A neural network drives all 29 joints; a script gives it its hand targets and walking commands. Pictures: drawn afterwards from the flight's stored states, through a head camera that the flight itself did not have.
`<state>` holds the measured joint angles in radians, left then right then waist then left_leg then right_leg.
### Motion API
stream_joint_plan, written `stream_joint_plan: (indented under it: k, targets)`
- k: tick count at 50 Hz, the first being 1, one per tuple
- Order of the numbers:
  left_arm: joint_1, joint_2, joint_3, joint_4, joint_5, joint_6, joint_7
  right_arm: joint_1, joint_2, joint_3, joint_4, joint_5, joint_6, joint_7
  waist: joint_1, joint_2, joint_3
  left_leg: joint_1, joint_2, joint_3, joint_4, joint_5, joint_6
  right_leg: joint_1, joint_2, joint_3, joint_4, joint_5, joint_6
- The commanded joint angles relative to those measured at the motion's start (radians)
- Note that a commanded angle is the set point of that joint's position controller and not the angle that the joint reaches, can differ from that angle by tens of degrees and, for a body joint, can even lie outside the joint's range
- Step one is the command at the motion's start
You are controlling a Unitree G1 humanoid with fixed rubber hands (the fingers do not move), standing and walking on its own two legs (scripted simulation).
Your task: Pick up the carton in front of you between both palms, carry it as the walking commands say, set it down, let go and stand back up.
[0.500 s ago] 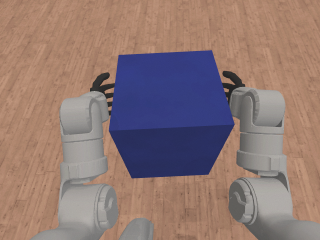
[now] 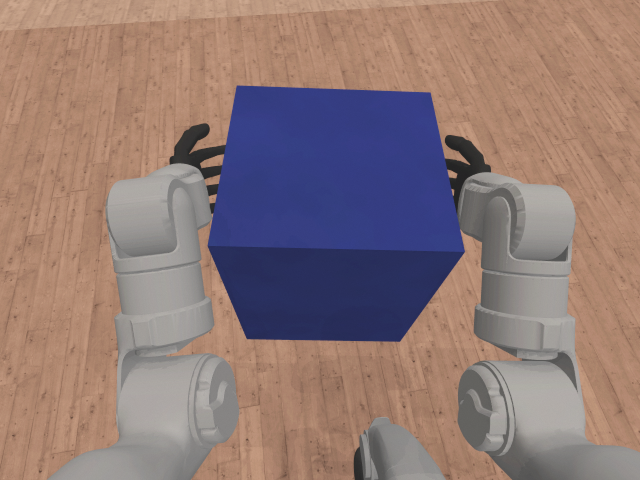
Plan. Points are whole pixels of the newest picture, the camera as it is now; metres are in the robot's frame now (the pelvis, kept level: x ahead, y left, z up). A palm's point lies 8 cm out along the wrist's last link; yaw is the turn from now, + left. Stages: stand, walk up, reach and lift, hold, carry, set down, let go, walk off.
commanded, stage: carry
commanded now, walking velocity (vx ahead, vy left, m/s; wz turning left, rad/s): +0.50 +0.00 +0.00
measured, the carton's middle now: (328, 229) +0.39 -0.03 +0.09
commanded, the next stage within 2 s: none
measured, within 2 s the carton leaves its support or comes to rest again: neither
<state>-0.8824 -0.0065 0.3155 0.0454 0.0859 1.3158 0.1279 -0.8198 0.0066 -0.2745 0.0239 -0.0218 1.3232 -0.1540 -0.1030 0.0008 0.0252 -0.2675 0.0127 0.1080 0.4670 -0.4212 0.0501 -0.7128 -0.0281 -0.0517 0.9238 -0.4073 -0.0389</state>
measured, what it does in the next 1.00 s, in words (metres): climbs: right foot, then left foot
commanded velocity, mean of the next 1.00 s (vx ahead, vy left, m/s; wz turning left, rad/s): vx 0.50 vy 0.00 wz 0.00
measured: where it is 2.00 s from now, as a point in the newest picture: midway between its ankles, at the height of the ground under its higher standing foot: (276, 175)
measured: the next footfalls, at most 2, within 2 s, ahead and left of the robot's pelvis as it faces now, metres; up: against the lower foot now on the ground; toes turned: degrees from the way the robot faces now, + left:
right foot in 0.08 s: +0.22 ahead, -0.12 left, +0.03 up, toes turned -5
left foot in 0.46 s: +0.44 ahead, +0.11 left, +0.06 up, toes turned +7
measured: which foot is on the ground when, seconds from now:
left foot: down 0.00-0.08, up 0.10-0.44, down 0.46-0.88, up 0.90-1.00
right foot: up 0.00-0.06, down 0.08-0.48, up 0.50-0.84, down 0.86-1.00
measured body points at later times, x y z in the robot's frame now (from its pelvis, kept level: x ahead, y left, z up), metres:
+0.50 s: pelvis +0.30 +0.01 +0.02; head +0.32 +0.02 +0.47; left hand +0.69 +0.19 +0.19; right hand +0.69 -0.12 +0.19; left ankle +0.40 +0.10 -0.69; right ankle +0.19 -0.11 -0.68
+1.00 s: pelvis +0.57 +0.00 +0.07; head +0.61 +0.00 +0.52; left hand +0.95 +0.17 +0.21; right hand +0.97 -0.13 +0.21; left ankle +0.50 +0.10 -0.56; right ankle +0.63 -0.09 -0.66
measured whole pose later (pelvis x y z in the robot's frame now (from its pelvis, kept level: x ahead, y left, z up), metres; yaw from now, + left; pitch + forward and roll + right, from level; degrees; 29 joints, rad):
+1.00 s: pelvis +0.57 +0.00 +0.07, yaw +1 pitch +4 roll -1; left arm -0.85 -0.01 0.27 0.17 0.09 1.30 0.13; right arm -0.86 -0.03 -0.30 0.16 -0.06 1.36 -0.13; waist 0.06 0.01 0.00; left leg -0.56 0.01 0.02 1.28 -0.46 0.04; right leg -0.43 0.00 -0.13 0.58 -0.35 -0.05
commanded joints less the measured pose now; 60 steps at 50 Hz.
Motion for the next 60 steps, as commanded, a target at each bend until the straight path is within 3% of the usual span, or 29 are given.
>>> stream_joint_plan:
  k: [1,3,4,5,6,7,9,10,14,19,20,22,23,24,25,28,30,35,39,42,43,44,45,48,50,54,57,59,60]
  targets:
    - [-0.585,-0.944,-0.582,0.051,-0.299,-0.001,-0.172,-0.866,1.041,0.652,-0.105,0.481,-0.012,0.258,0.037,0.172,-0.49,0.28,0.211,-0.171,-0.089,0.409,0.137,0.17,0.049,-0.103,-0.229,0.065,0.001]
    - [-0.579,-0.953,-0.582,0.09,-0.3,0.001,-0.181,-0.842,1.034,0.644,-0.059,0.465,-0.011,0.264,0.099,0.134,-0.534,0.168,0.18,-0.067,0.062,0.593,0.085,0.493,0.101,-0.18,-0.391,0.169,-0.017]
    - [-0.566,-0.958,-0.581,0.119,-0.31,0.002,-0.186,-0.839,1.025,0.637,-0.039,0.454,-0.011,0.264,0.144,0.077,-0.598,0.026,0.144,-0.004,0.249,0.624,0.038,0.757,0.056,-0.114,-0.422,0.139,-0.051]
    - [-0.555,-0.954,-0.577,0.131,-0.317,0.001,-0.19,-0.856,1.018,0.628,-0.04,0.444,-0.007,0.268,0.185,-0.117,-0.683,-0.202,0.076,0.001,0.505,0.344,-0.016,0.984,-0.188,0.29,-0.477,-0.048,-0.143]
    - [-0.565,-0.953,-0.564,0.153,-0.328,-0.002,-0.194,-0.848,1.012,0.602,-0.011,0.431,0.0,0.272,0.191,-0.306,-0.652,-0.501,-0.065,-0.018,0.7,-0.135,-0.039,1.125,-0.354,0.684,-0.582,0.107,-0.271]
    - [-0.571,-0.987,-0.568,0.137,-0.337,-0.005,-0.201,-0.852,1.029,0.589,0.014,0.419,0.001,0.272,0.2,-0.224,-0.623,-0.567,-0.042,-0.12,0.857,-0.142,-0.023,1.096,-0.341,0.691,-0.548,0.197,-0.296]
    - [-0.684,-1.073,-0.63,0.046,-0.42,-0.014,-0.221,-0.851,1.05,0.578,0.008,0.391,-0.013,0.262,0.188,-0.068,-0.553,-0.618,0.014,-0.14,0.913,-0.076,0.002,0.986,-0.297,0.477,-0.491,0.356,-0.246]
    - [-0.753,-1.113,-0.653,-0.008,-0.464,-0.017,-0.231,-0.855,1.057,0.573,-0.015,0.377,-0.016,0.251,0.177,-0.044,-0.544,-0.6,0.031,-0.139,0.862,-0.027,0.004,0.95,-0.265,0.406,-0.507,0.331,-0.194]
    - [-0.827,-1.131,-0.692,-0.123,-0.552,-0.016,-0.245,-0.797,1.016,0.559,-0.064,0.316,-0.022,0.2,0.176,-0.107,-0.535,-0.576,0.026,-0.084,0.713,0.008,-0.014,0.906,-0.245,0.304,-0.546,0.286,-0.177]
    - [-0.758,-1.066,-0.695,-0.069,-0.549,0.007,-0.247,-0.72,0.909,0.542,-0.042,0.248,-0.006,0.17,0.171,-0.151,-0.484,-0.336,-0.002,0.003,0.304,0.075,-0.011,0.743,-0.198,0.118,-0.551,0.355,-0.136]
    - [-0.734,-1.059,-0.69,-0.032,-0.541,0.01,-0.248,-0.7,0.896,0.538,-0.017,0.24,-0.001,0.173,0.16,-0.168,-0.479,-0.239,-0.029,0.045,0.237,0.085,-0.003,0.692,-0.194,0.088,-0.54,0.356,-0.121]
    - [-0.704,-1.05,-0.684,0.034,-0.528,0.013,-0.252,-0.677,0.891,0.533,0.041,0.24,0.006,0.185,0.066,-0.124,-0.544,0.15,-0.091,0.126,0.094,0.148,0.022,0.534,-0.16,-0.011,-0.34,0.518,-0.068]
    - [-0.712,-1.05,-0.679,0.052,-0.522,0.014,-0.254,-0.656,0.9,0.528,0.074,0.247,0.004,0.192,0.023,-0.004,-0.625,0.391,0.018,-0.04,0.06,0.091,0.051,0.391,-0.107,-0.062,-0.112,0.442,-0.018]
    - [-0.714,-1.057,-0.671,0.065,-0.514,0.018,-0.256,-0.664,0.895,0.522,0.089,0.257,0.0,0.2,0.033,0.266,-0.677,0.545,0.287,-0.506,-0.023,-0.002,0.143,0.174,-0.007,-0.039,0.114,0.012,0.03]
    - [-0.732,-1.074,-0.645,0.105,-0.504,0.022,-0.256,-0.661,0.899,0.503,0.106,0.257,-0.007,0.209,0.01,0.332,-0.617,0.606,0.347,-0.773,-0.127,0.076,0.25,-0.044,0.077,0.017,0.29,-0.174,0.023]
    - [-0.736,-1.101,-0.623,0.074,-0.462,-0.002,-0.239,-0.85,1.067,0.603,-0.031,0.382,-0.02,0.245,0.02,0.059,-0.548,0.494,0.292,-0.531,-0.004,0.405,0.222,-0.149,-0.013,0.095,0.459,-0.07,-0.003]
    - [-0.722,-1.1,-0.602,0.052,-0.431,-0.008,-0.218,-0.95,1.108,0.637,-0.115,0.453,-0.03,0.254,0.039,0.067,-0.551,0.448,0.259,-0.44,-0.033,0.362,0.164,-0.123,-0.029,0.081,0.376,-0.035,-0.011]
    - [-0.656,-1.014,-0.585,0.014,-0.358,-0.006,-0.172,-0.96,1.075,0.643,-0.17,0.506,-0.016,0.252,0.03,0.106,-0.52,0.398,0.254,-0.318,-0.11,0.298,0.187,-0.092,-0.018,0.012,0.109,-0.024,0.001]
    - [-0.611,-0.965,-0.581,0.063,-0.323,0.009,-0.17,-0.877,1.04,0.627,-0.086,0.474,-0.001,0.258,0.036,0.164,-0.482,0.3,0.215,-0.179,-0.105,0.394,0.143,0.116,0.034,-0.099,-0.193,0.074,0.001]
    - [-0.609,-0.969,-0.574,0.127,-0.327,0.013,-0.183,-0.85,1.028,0.614,-0.015,0.452,0.001,0.264,0.127,0.109,-0.559,0.119,0.159,-0.017,0.156,0.695,0.059,0.615,0.099,-0.18,-0.407,0.16,-0.038]
    - [-0.579,-0.972,-0.567,0.158,-0.333,0.013,-0.186,-0.865,1.01,0.601,-0.005,0.44,0.002,0.266,0.182,0.018,-0.64,-0.089,0.127,0.012,0.374,0.534,0.007,0.897,-0.029,0.017,-0.42,0.051,-0.09]
    - [-0.588,-0.96,-0.556,0.167,-0.341,0.009,-0.19,-0.859,1.011,0.588,0.007,0.43,0.008,0.272,0.188,-0.251,-0.695,-0.318,0.011,-0.002,0.624,0.103,-0.034,1.048,-0.311,0.518,-0.499,0.024,-0.199]
    - [-0.576,-0.978,-0.54,0.193,-0.341,0.006,-0.196,-0.86,1.013,0.564,0.043,0.418,0.015,0.273,0.202,-0.279,-0.643,-0.546,-0.083,-0.072,0.804,-0.139,-0.033,1.128,-0.343,0.727,-0.578,0.131,-0.302]
    - [-0.743,-1.107,-0.617,0.055,-0.453,-0.009,-0.229,-0.857,1.056,0.542,0.044,0.377,-0.007,0.257,0.185,-0.045,-0.549,-0.605,0.022,-0.145,0.912,-0.049,0.004,0.952,-0.282,0.448,-0.493,0.333,-0.228]
    - [-0.852,-1.15,-0.651,-0.045,-0.521,-0.017,-0.244,-0.864,1.062,0.538,-0.004,0.356,-0.013,0.234,0.171,-0.072,-0.546,-0.566,0.039,-0.135,0.825,0.004,0.001,0.898,-0.249,0.362,-0.527,0.259,-0.166]
    - [-0.841,-1.134,-0.678,-0.096,-0.569,-0.012,-0.251,-0.798,0.997,0.531,-0.046,0.296,-0.018,0.188,0.177,-0.11,-0.519,-0.557,0.036,-0.068,0.625,0.013,-0.018,0.858,-0.239,0.259,-0.566,0.26,-0.186]
    - [-0.799,-1.091,-0.681,-0.076,-0.561,0.0,-0.247,-0.769,0.94,0.533,-0.048,0.269,-0.009,0.173,0.178,-0.138,-0.49,-0.391,0.021,-0.022,0.365,0.07,-0.015,0.753,-0.206,0.142,-0.565,0.298,-0.155]
    - [-0.751,-1.07,-0.676,-0.016,-0.543,0.008,-0.247,-0.729,0.911,0.529,-0.004,0.254,0.002,0.176,0.154,-0.166,-0.482,-0.205,-0.028,0.054,0.224,0.095,-0.001,0.663,-0.196,0.08,-0.542,0.312,-0.123]
    - [-0.736,-1.062,-0.673,0.017,-0.537,0.011,-0.247,-0.716,0.905,0.529,0.024,0.251,0.007,0.182,0.104,-0.147,-0.505,-0.025,-0.059,0.1,0.143,0.151,0.009,0.588,-0.189,0.033,-0.458,0.385,-0.098]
